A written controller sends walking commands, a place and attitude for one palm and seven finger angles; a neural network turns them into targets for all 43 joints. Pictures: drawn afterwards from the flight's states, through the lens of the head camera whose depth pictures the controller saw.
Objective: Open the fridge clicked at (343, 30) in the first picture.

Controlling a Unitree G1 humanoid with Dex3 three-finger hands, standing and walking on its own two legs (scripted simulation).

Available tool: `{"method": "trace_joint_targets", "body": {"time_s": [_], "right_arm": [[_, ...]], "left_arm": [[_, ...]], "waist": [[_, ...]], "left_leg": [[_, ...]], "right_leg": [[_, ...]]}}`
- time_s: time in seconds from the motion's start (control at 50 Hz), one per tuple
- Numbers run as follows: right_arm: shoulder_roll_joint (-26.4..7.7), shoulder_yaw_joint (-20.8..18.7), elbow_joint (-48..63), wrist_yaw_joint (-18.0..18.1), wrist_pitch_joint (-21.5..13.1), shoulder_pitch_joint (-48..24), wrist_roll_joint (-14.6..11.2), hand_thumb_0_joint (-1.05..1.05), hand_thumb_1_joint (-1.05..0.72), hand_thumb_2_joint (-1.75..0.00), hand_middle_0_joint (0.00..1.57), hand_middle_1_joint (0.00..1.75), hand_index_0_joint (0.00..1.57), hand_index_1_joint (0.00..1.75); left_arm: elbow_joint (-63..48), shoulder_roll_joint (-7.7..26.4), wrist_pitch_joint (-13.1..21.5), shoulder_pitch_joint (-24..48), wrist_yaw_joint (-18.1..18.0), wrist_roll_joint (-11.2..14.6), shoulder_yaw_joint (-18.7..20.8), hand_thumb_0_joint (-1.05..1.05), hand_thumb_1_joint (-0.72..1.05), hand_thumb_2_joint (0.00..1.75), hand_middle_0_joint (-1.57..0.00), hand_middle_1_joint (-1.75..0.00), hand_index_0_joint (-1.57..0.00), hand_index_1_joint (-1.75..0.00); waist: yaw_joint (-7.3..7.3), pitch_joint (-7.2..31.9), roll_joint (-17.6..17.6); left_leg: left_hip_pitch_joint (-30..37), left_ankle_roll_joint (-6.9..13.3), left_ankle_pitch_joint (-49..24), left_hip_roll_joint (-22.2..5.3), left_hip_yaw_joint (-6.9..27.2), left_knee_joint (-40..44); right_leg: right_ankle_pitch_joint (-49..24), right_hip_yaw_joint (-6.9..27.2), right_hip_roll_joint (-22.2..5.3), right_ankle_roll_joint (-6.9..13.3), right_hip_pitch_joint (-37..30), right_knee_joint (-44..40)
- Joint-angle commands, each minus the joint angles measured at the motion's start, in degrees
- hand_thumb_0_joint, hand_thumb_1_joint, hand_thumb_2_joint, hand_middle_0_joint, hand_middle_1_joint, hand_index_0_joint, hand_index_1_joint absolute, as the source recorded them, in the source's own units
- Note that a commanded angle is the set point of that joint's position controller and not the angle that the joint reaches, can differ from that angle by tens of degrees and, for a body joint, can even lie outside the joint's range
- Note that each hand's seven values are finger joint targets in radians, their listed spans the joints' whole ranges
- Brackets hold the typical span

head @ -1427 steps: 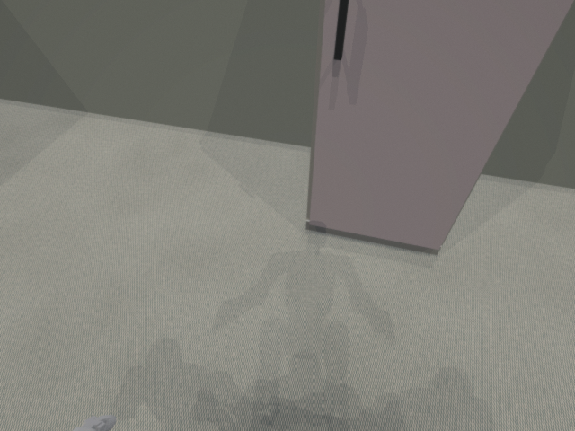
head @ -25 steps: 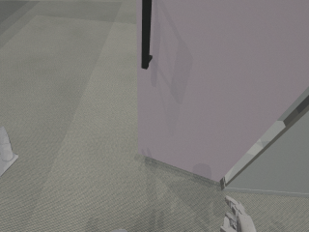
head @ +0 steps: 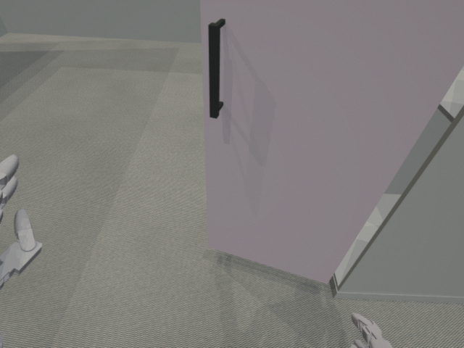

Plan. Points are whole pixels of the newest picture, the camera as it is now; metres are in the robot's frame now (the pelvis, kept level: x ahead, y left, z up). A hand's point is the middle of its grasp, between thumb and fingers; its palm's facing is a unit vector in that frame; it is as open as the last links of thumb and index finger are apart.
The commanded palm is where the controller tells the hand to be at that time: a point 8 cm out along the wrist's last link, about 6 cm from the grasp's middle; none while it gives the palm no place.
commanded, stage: stop stepping back and stand still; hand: left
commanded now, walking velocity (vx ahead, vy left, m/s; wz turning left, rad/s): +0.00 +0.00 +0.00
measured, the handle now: (217, 71) +0.67 +0.09 +0.19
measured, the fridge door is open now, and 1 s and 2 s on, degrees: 73 73 73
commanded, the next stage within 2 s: let the arm hang, fingers relaxed in 0.12 s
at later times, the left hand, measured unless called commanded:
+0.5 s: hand out of the picture +0.08 +0.18 -0.17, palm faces +0.01 -0.99 -0.15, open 7.3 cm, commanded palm none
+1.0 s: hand out of the picture -0.02 +0.20 -0.17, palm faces +0.04 -0.98 -0.20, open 7.4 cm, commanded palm none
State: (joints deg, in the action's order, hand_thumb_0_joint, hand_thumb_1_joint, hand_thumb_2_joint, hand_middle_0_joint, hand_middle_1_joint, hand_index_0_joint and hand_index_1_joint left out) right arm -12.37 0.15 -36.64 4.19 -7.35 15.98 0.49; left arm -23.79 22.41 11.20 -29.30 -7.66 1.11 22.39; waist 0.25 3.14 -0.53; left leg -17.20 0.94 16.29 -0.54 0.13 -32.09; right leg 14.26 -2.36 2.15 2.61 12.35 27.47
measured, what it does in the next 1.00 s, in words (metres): stands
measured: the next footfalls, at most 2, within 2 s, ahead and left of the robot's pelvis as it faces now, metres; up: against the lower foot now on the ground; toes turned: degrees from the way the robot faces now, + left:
none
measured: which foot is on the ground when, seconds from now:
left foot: down 0.00-1.00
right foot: down 0.00-1.00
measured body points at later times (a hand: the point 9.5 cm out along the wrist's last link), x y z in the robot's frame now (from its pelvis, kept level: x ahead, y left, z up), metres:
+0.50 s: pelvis +0.00 +0.01 -0.01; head +0.01 +0.02 +0.44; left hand +0.08 +0.23 -0.15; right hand +0.10 -0.24 -0.13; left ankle +0.03 +0.12 -0.74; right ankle +0.00 -0.10 -0.74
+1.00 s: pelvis +0.01 +0.02 +0.01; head +0.02 +0.02 +0.46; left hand -0.02 +0.25 -0.15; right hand +0.00 -0.19 -0.16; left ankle +0.03 +0.12 -0.74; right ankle +0.00 -0.10 -0.74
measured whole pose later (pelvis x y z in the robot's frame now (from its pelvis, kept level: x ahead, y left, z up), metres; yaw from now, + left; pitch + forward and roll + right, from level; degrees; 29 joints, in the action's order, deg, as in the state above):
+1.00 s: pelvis +0.01 +0.02 +0.01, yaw +1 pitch -1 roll +0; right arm -7.3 0.3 -64.2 2.0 0.5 16.7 1.3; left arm 66.1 9.1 -0.1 -16.9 -1.3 -0.4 0.1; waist 0.0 -2.4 0.8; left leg -12.8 2.1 10.9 1.9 -0.4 -24.3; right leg 13.6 -2.2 -0.4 0.5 10.0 24.3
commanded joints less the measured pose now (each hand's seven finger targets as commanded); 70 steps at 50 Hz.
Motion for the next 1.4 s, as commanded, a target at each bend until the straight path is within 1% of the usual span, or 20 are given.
{"method": "trace_joint_targets", "body": {"time_s": [0.0,0.06,0.1,0.14,0.18,0.2,0.22,0.24,0.26,0.32,0.36,0.42,0.52,0.56,0.66,0.78,0.98,1.06,1.12,1.38], "right_arm": [[-6.41,-2.53,8.22,0.06,-2.8,-7.32,-0.35,0.0,-0.9,-0.9,0.2,0.3,0.2,0.3],[-7.27,-2.48,8.68,0.64,-3.45,-9.06,-0.37,0.0,-0.9,-0.9,0.2,0.3,0.2,0.3],[-6.88,-1.81,8.94,0.5,-3.36,-9.53,-0.3,0.0,-0.9,-0.9,0.2,0.3,0.2,0.3],[-6.67,-1.63,9.24,0.7,-3.69,-9.91,-0.24,0.0,-0.9,-0.9,0.2,0.3,0.2,0.3],[-6.49,-1.84,9.33,0.53,-3.69,-8.89,-0.38,0.0,-0.9,-0.9,0.2,0.3,0.2,0.3],[-16.93,-5.65,-4.39,-4.05,-3.86,-10.21,-0.49,0.0,-0.9,-0.9,0.2,0.3,0.2,0.3],[-11.3,-5.35,-3.88,-4.01,0.36,-5.21,-0.68,0.0,-0.9,-0.9,0.2,0.3,0.2,0.3],[-9.14,-4.87,-4.22,-3.81,1.18,-3.21,0.11,0.0,-0.9,-0.9,0.2,0.3,0.2,0.3],[-9.02,-4.28,-3.78,-3.73,2.34,-3.02,0.26,0.0,-0.9,-0.9,0.2,0.3,0.2,0.3],[-9.16,-3.29,-4.52,-3.78,4.65,-4.68,1.1,0.0,-0.9,-0.9,0.2,0.3,0.2,0.3],[-8.67,-2.76,-6.3,-3.84,5.89,-5.58,1.57,0.0,-0.9,-0.9,0.2,0.3,0.2,0.3],[-7.44,-1.36,-10.0,-3.59,6.79,-6.79,1.73,0.0,-0.9,-0.9,0.2,0.3,0.2,0.3],[-4.59,-1.13,-15.94,-2.64,7.13,-3.46,1.6,0.0,-0.9,-0.9,0.2,0.3,0.2,0.3],[-4.23,-1.18,-17.69,-2.51,7.23,-1.58,1.21,0.0,-0.9,-0.9,0.2,0.3,0.2,0.3],[-3.31,-1.2,-21.81,-2.22,7.44,2.24,0.79,0.0,-0.9,-0.9,0.2,0.3,0.2,0.3],[-2.71,-1.12,-24.63,-1.94,7.4,4.31,0.6,0.0,-0.9,-0.9,0.2,0.3,0.2,0.3],[-0.89,-1.11,-26.17,-1.89,7.22,4.39,0.76,0.0,-0.9,-0.9,0.2,0.3,0.2,0.3],[-0.69,-1.16,-26.3,-1.9,7.07,4.03,0.83,0.0,-0.9,-0.9,0.2,0.3,0.2,0.3],[-0.99,-1.14,-26.33,-1.86,6.99,3.29,0.91,0.0,-0.9,-0.9,0.2,0.3,0.2,0.3],[-2.92,-1.32,-26.53,-1.95,6.87,0.67,0.72,0.0,-0.9,-0.9,0.2,0.3,0.2,0.3]], "left_arm": [[-11.97,10.6,3.24,8.84,-1.51,0.52,6.11,0.0,0.9,0.9,-0.2,-0.3,-0.2,-0.3],[-13.44,10.83,4.01,7.89,-1.52,0.39,6.48,0.0,0.9,0.9,-0.2,-0.3,-0.2,-0.3],[-12.8,10.01,4.25,6.81,-1.23,0.1,5.89,0.0,0.9,0.9,-0.2,-0.3,-0.2,-0.3],[-13.46,11.38,4.85,7.33,-1.37,-0.39,7.28,0.0,0.9,0.9,-0.2,-0.3,-0.2,-0.3],[-12.23,10.68,4.82,4.2,-1.3,0.02,7.43,0.0,0.9,0.9,-0.2,-0.3,-0.2,-0.3],[31.56,-0.74,-5.21,4.48,6.73,-4.01,-15.96,0.0,0.9,0.9,-0.2,-0.3,-0.2,-0.3],[33.19,-2.67,-9.88,3.25,7.63,-3.44,-14.94,0.0,0.9,0.9,-0.2,-0.3,-0.2,-0.3],[34.96,-4.99,-10.54,4.93,7.68,-3.56,-16.52,0.0,0.9,0.9,-0.2,-0.3,-0.2,-0.3],[37.05,-4.13,-10.7,6.53,7.67,-3.39,-16.85,0.0,0.9,0.9,-0.2,-0.3,-0.2,-0.3],[45.85,-1.43,-11.19,12.26,7.56,-3.24,-17.69,0.0,0.9,0.9,-0.2,-0.3,-0.2,-0.3],[52.85,-0.69,-11.65,15.16,7.19,-2.99,-18.48,0.0,0.9,0.9,-0.2,-0.3,-0.2,-0.3],[63.06,-1.81,-11.96,16.48,6.78,-2.59,-19.75,0.0,0.9,0.9,-0.2,-0.3,-0.2,-0.3],[75.06,-4.71,-11.33,12.93,6.49,-2.31,-19.48,0.0,0.9,0.9,-0.2,-0.3,-0.2,-0.3],[77.95,-4.61,-11.05,12.39,6.52,-2.11,-20.0,0.0,0.9,0.9,-0.2,-0.3,-0.2,-0.3],[83.58,-5.45,-10.88,11.23,6.45,-1.77,-20.95,0.0,0.9,0.9,-0.2,-0.3,-0.2,-0.3],[87.23,-6.44,-10.92,9.43,6.15,-1.68,-21.3,0.0,0.9,0.9,-0.2,-0.3,-0.2,-0.3],[88.26,-7.94,-10.9,9.4,5.83,-1.84,-21.11,0.0,0.9,0.9,-0.2,-0.3,-0.2,-0.3],[88.0,-8.33,-10.69,9.99,5.81,-1.92,-20.92,0.0,0.9,0.9,-0.2,-0.3,-0.2,-0.3],[87.92,-8.17,-10.55,10.7,5.82,-1.82,-20.82,0.0,0.9,0.9,-0.2,-0.3,-0.2,-0.3],[87.3,-5.78,-9.92,13.15,5.87,-1.65,-20.64,0.0,0.9,0.9,-0.2,-0.3,-0.2,-0.3]], "waist": [[-0.79,-1.92,-4.43],[0.07,-1.08,5.11],[0.15,-2.72,9.75],[0.65,-2.41,8.35],[0.71,1.19,3.77],[-1.93,-0.29,1.22],[-1.21,4.38,-1.02],[-1.32,6.51,-4.76],[-1.06,6.95,-6.89],[-1.08,2.37,-12.41],[-1.03,-1.76,-7.67],[-0.18,-4.64,2.78],[0.12,-2.19,10.77],[0.0,-1.51,6.58],[-0.5,-4.24,1.94],[-0.38,-6.13,0.0],[-0.31,-8.18,1.69],[-0.33,-7.96,0.07],[-0.26,-8.42,1.85],[-0.56,-5.09,0.47]], "left_leg": [[0.23,0.51,0.74,-1.5,0.02,-3.06],[6.25,1.57,-6.69,-4.64,4.14,8.5],[1.21,2.5,-0.99,-7.05,9.5,14.52],[-0.89,2.95,-1.8,-7.91,10.78,16.47],[1.1,2.48,-10.07,-6.57,7.33,12.54],[-0.76,2.05,-26.37,-5.39,5.51,-0.3],[2.5,0.81,-24.59,-5.39,3.02,-1.33],[2.72,0.81,-25.93,-5.39,3.36,-3.25],[2.08,1.23,-23.23,-5.12,4.05,-2.94],[-0.82,1.62,-15.04,-3.34,4.93,-1.93],[-0.74,1.54,-13.31,-2.7,5.37,0.54],[-0.92,2.03,-9.39,-3.8,7.34,7.46],[0.12,1.93,-1.45,-3.49,6.75,10.29],[1.78,1.98,-3.62,-3.79,6.41,9.91],[3.26,2.06,-4.6,-4.38,6.26,11.23],[3.52,2.29,-4.37,-4.74,6.41,12.91],[2.66,2.22,-3.77,-4.5,6.49,14.49],[2.88,2.04,-5.31,-4.28,5.94,14.19],[3.23,1.9,-6.65,-4.07,5.57,13.9],[7.31,1.4,-13.67,-4.36,4.56,12.07]], "right_leg": [[10.76,17.4,-15.24,5.79,5.4,-11.86],[0.88,9.28,-7.07,0.35,5.12,-3.61],[1.21,5.53,-3.59,-1.75,2.45,-0.56],[-2.3,3.93,-3.08,-2.34,-1.39,0.45],[-7.97,4.56,-3.9,-2.28,-4.47,-1.45],[-25.7,3.33,-9.2,-1.47,1.21,6.31],[-24.43,5.67,-9.77,-0.86,1.45,5.13],[-25.64,4.87,-9.64,-0.51,1.12,6.23],[-23.17,4.72,-9.87,-0.18,0.64,6.09],[-14.92,6.36,-10.77,0.99,1.59,2.51],[-10.06,7.13,-10.65,1.5,3.26,0.52],[-0.31,6.64,-7.54,0.1,2.04,-2.01],[1.81,6.45,-7.31,0.88,-2.29,-6.3],[0.05,6.38,-7.72,1.0,-2.88,-7.71],[0.44,5.49,-7.66,0.91,-1.05,-9.03],[0.43,4.8,-7.3,0.56,-0.75,-8.46],[0.05,4.57,-7.13,0.12,-0.19,-7.65],[-0.93,4.68,-7.37,0.08,-0.6,-7.82],[-1.87,5.05,-7.56,0.14,-0.71,-8.19],[-8.6,5.34,-8.58,0.1,-3.44,-9.08]]}}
